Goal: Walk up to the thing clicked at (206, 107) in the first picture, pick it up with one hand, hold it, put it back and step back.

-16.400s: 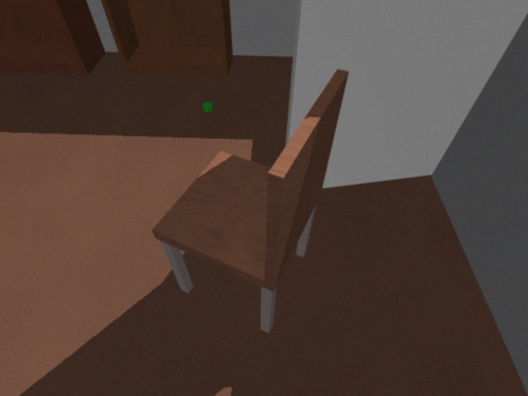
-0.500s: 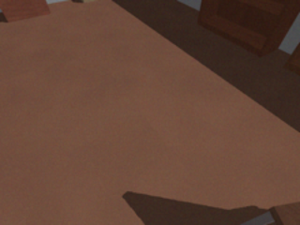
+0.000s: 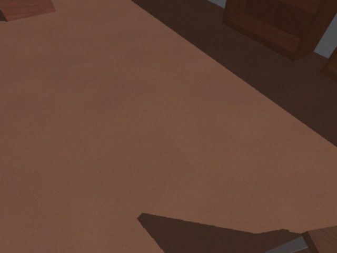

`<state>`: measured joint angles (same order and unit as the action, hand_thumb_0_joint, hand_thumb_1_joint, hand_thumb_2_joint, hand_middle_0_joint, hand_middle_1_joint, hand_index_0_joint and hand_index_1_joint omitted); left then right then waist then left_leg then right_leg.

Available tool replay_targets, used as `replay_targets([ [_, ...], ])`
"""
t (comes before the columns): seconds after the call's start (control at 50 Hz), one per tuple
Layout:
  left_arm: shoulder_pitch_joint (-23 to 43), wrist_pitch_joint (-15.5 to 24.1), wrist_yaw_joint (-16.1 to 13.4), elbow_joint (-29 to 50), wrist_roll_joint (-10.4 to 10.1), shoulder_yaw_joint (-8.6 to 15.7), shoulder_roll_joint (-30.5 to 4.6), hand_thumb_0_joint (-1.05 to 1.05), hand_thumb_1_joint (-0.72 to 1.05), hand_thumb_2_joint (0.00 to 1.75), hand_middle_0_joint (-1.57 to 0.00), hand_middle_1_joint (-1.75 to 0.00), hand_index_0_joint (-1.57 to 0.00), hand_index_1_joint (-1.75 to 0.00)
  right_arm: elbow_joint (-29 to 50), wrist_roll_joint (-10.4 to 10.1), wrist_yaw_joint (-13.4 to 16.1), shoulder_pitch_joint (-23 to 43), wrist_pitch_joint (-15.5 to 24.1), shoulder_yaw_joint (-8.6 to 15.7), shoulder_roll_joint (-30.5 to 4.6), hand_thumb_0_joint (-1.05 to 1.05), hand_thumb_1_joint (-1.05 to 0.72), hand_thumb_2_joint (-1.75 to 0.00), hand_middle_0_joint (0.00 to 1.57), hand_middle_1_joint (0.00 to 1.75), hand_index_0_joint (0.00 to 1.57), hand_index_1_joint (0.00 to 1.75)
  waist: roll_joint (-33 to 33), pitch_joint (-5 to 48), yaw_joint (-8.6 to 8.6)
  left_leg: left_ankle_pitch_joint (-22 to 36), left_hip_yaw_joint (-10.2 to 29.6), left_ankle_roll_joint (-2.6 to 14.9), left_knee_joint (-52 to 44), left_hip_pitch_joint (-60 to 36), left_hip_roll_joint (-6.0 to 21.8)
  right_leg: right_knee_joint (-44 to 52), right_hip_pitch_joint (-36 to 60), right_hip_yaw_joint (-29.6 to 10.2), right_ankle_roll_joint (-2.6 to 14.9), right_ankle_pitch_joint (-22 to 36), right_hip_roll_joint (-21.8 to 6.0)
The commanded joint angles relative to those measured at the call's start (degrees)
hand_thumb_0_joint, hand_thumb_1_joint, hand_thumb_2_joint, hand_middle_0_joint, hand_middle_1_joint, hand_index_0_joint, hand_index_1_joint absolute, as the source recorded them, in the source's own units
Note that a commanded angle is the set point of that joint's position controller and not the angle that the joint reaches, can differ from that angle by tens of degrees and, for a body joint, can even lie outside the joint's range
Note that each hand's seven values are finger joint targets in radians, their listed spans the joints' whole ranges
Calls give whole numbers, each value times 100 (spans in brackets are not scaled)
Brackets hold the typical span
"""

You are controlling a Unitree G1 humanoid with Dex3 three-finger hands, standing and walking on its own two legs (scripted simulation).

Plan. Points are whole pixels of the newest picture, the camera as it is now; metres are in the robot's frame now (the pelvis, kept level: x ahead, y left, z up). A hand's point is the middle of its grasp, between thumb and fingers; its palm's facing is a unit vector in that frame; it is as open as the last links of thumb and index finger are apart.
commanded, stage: stand
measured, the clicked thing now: out of the picture +1.04 -1.56 -0.76
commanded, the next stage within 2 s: walk up in 0.92 s
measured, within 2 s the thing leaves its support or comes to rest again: neither
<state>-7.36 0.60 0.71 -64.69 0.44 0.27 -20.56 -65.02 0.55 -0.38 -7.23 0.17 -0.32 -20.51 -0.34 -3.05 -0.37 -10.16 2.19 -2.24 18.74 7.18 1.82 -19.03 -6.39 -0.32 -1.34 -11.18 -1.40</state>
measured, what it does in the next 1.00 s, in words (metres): stands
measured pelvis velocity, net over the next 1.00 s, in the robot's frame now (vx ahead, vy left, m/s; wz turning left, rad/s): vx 0.02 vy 0.00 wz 0.01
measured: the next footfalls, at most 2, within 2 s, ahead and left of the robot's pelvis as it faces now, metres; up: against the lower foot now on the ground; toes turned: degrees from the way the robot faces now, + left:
left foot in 1.20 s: +0.15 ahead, +0.16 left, +0.00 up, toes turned +4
right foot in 1.68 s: +0.35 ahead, -0.08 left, +0.00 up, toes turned -7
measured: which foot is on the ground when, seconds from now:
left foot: down 0.00-1.00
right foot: down 0.00-1.00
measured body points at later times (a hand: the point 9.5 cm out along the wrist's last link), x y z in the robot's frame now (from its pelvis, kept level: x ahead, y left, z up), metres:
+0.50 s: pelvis +0.01 +0.00 +0.00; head +0.02 +0.00 +0.45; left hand +0.09 +0.31 -0.13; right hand +0.09 -0.30 -0.13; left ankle +0.00 +0.15 -0.75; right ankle -0.01 -0.13 -0.75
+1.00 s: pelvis +0.02 +0.00 +0.00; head +0.02 +0.00 +0.45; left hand +0.08 +0.31 -0.13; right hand +0.08 -0.30 -0.13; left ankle +0.00 +0.14 -0.75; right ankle -0.01 -0.13 -0.74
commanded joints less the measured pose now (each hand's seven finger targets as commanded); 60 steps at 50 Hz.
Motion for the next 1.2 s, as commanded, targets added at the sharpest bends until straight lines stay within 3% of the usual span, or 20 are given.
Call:
replay_targets([
  [0.0,186,132,-115,369,-4,223,-1230,0,90,90,-20,-30,-20,-30,342,-9,65,217,138,260,-1245,0,-90,-90,20,30,20,30,67,585,39,1048,324,320,-104,-147,533,272,176,-405,240,1062,-636],
  [0.04,166,137,-121,356,-11,221,-1234,0,90,90,-20,-30,-20,-30,344,-16,64,213,141,250,-1226,0,-90,-90,20,30,20,30,41,624,26,1208,318,307,-86,-214,533,237,201,-376,232,1228,-632],
  [0.14,154,116,-122,335,-10,209,-1203,0,90,90,-20,-30,-20,-30,345,-27,64,236,117,236,-1210,0,-90,-90,20,30,20,30,8,345,37,870,331,279,-182,-68,496,319,38,-358,214,864,-589],
  [0.26,179,119,-123,363,-17,230,-1209,0,90,90,-20,-30,-20,-30,383,-22,83,234,152,228,-1213,0,-90,-90,20,30,20,30,-58,499,43,1375,320,280,-137,-188,545,202,206,-354,219,1319,-623],
  [0.38,213,92,-125,370,-3,231,-1214,0,90,90,-20,-30,-20,-30,399,-14,88,290,126,242,-1207,0,-90,-90,20,30,20,30,10,362,49,1012,308,279,-191,-165,531,292,58,-336,214,899,-580],
  [0.52,205,125,-132,384,-5,230,-1218,0,90,90,-20,-30,-20,-30,417,-27,82,301,136,249,-1200,0,-90,-90,20,30,20,30,11,549,34,1309,300,293,-122,-292,552,253,179,-349,211,1285,-622],
  [0.62,176,104,-130,373,-3,230,-1204,0,90,90,-20,-30,-20,-30,396,-18,77,283,123,243,-1200,0,-90,-90,20,30,20,30,3,356,42,898,306,286,-230,-174,509,325,43,-352,212,889,-582],
  [0.88,131,109,-133,383,2,230,-1209,0,90,90,-20,-30,-20,-30,397,-16,86,263,138,246,-1203,0,-90,-90,20,30,20,30,-41,442,54,1143,273,308,-169,-228,527,269,149,-354,215,1137,-605],
  [0.9,-64,163,-13,677,60,538,-1543,0,90,90,-20,-30,-20,-30,664,32,-40,-149,157,513,-1452,0,-90,-90,20,30,20,30,-10,906,64,-1218,321,663,166,-147,227,-230,498,-100,442,-1327,-226],
  [0.92,-236,159,14,626,118,569,-1498,0,90,90,-20,-30,-20,-30,691,83,-87,-162,148,572,-1508,0,-90,-90,20,30,20,30,-90,538,135,-2364,568,787,145,342,343,-333,196,-304,574,-2342,-327],
  [0.94,-205,167,37,650,148,603,-1500,0,90,90,-20,-30,-20,-30,753,92,-113,-62,124,573,-1475,0,-90,-90,20,30,20,30,-35,92,195,-2672,605,757,184,958,298,-261,116,-478,631,-2679,-379],
  [0.96,-393,175,63,712,153,647,-1532,0,90,90,-20,-30,-20,-30,912,112,-148,181,120,559,-1419,0,-90,-90,20,30,20,30,101,-159,327,-2633,516,732,429,1404,209,-33,63,-803,735,-2913,-550],
  [0.98,-563,192,68,740,137,696,-1620,0,90,90,-20,-30,-20,-30,1051,140,-167,344,123,553,-1274,0,-90,-90,20,30,20,30,419,-458,459,-2296,243,598,919,2148,-11,333,410,-1236,908,-3078,-848],
  [1.0,-828,220,45,716,146,795,-1821,0,90,90,-20,-30,-20,-30,1187,164,-173,504,137,555,-1160,0,-90,-90,20,30,20,30,945,-648,624,-1589,-268,422,2007,2669,-230,1036,686,-1943,1269,-3081,-1534],
  [1.02,-949,280,33,814,187,852,-1953,0,90,90,-20,-30,-20,-30,1294,185,-167,565,154,584,-1204,0,-90,-90,20,30,20,30,892,-824,725,-1735,4,372,2744,3134,-21,1288,832,-2395,1551,-2419,-2044],
  [1.06,-837,317,30,989,193,863,-1891,0,90,90,-20,-30,-20,-30,1351,108,-198,348,226,591,-1252,0,-90,-90,20,30,20,30,654,-774,582,-1825,169,398,2626,3103,173,1002,1063,-2119,1696,-895,-2035],
  [1.12,-332,325,80,1284,168,812,-1816,0,90,90,-20,-30,-20,-30,1367,64,-264,-184,349,651,-1169,0,-90,-90,20,30,20,30,1065,-482,214,-1573,67,410,1731,1901,315,496,552,-1057,1391,368,-1634],
  [1.14,-288,282,91,1365,104,721,-1784,0,90,90,-20,-30,-20,-30,1314,153,-256,-397,387,701,-1209,0,-90,-90,20,30,20,30,1085,-347,-43,-1147,-200,344,1297,1055,195,189,7,-956,1219,711,-1321],
  [1.16,-104,241,103,1459,58,661,-1650,0,90,90,-20,-30,-20,-30,1179,145,-238,-897,405,771,-1207,0,-90,-90,20,30,20,30,843,-135,-334,-379,-455,283,631,27,-36,-476,-584,-399,1002,890,-967],
  [1.18,-86,239,127,1571,37,580,-1384,0,90,90,-20,-30,-20,-30,956,170,-173,-1752,407,938,-1449,0,-90,-90,20,30,20,30,114,329,-776,256,-318,210,308,-1375,-38,-1863,-1385,-17,694,653,-491],
])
